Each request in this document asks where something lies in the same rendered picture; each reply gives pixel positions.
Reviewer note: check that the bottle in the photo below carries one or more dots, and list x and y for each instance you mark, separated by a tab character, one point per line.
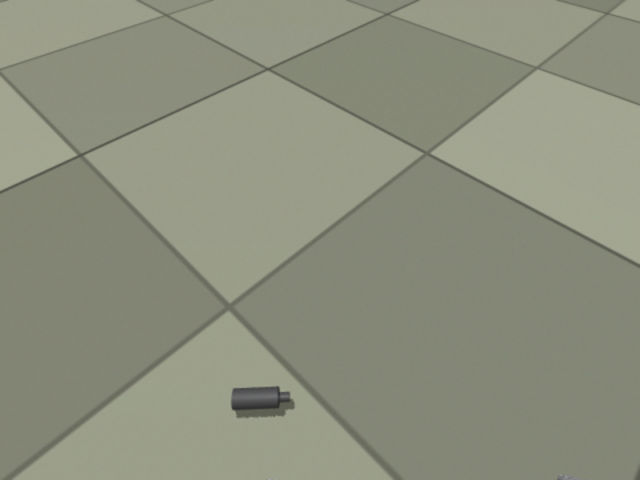
258	398

